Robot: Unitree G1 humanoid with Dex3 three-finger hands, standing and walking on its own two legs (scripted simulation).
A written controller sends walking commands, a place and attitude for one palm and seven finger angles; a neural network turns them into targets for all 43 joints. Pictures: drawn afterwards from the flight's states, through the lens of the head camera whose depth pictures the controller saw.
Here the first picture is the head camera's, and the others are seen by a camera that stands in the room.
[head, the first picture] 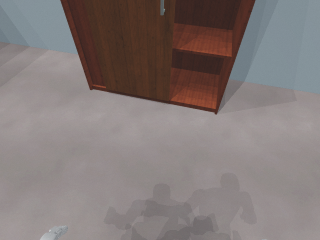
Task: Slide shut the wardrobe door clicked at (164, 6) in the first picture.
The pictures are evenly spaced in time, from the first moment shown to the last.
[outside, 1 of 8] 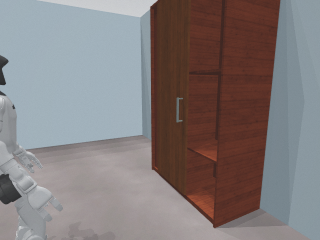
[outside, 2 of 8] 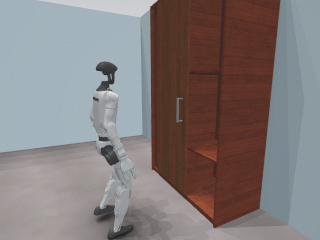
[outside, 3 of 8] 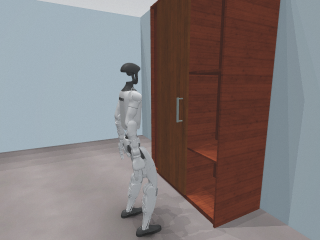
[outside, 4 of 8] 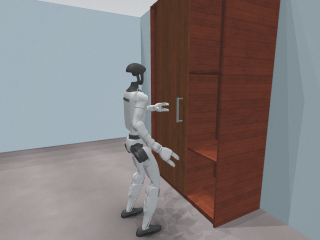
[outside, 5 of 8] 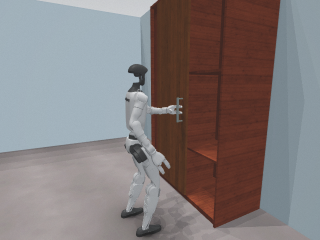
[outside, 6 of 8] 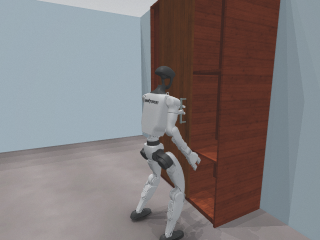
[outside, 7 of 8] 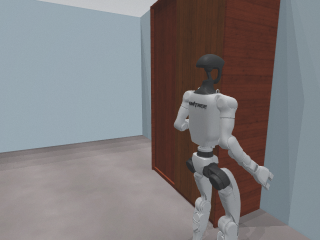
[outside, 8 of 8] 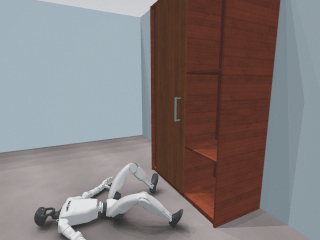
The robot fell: yes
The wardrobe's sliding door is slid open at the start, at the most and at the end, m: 0.42 0.46 0.46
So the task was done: no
